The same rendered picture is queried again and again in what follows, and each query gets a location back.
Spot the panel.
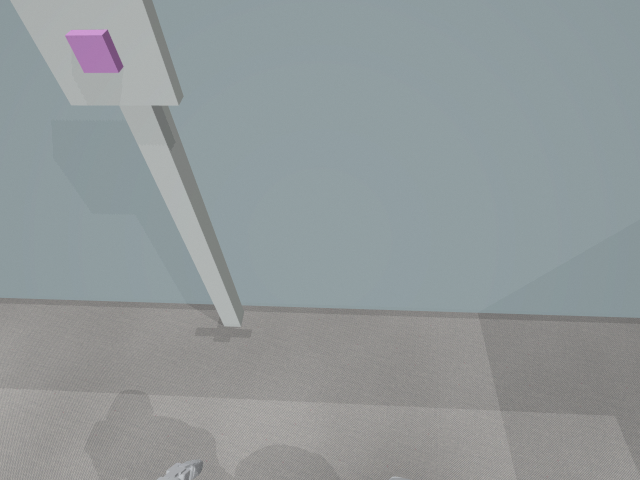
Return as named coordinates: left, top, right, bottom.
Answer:
left=10, top=0, right=244, bottom=327

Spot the button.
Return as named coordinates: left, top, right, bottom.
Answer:
left=65, top=30, right=124, bottom=73

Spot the left robot hand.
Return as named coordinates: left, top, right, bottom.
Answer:
left=157, top=459, right=203, bottom=480

